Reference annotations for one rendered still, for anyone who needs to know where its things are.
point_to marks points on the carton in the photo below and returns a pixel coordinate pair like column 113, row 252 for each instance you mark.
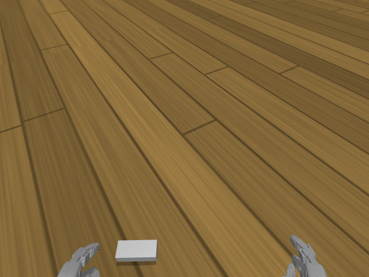
column 136, row 250

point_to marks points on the left robot hand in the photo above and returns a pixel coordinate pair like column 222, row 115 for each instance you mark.
column 80, row 258

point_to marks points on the right robot hand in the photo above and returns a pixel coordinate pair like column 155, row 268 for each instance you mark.
column 306, row 263

